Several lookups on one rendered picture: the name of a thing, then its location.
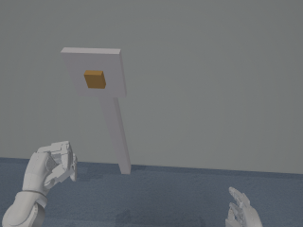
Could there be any robot right hand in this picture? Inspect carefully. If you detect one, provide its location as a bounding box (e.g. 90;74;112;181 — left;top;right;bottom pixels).
225;186;263;227

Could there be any robot left hand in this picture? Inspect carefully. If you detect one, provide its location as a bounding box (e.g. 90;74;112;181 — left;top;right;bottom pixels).
22;141;78;196

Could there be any button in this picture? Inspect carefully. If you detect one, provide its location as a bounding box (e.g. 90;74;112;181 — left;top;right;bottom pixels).
83;70;106;89

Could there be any left robot forearm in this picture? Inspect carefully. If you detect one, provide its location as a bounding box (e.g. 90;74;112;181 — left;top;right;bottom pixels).
2;190;48;227

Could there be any panel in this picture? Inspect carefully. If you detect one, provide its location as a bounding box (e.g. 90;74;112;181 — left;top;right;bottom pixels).
61;47;132;175

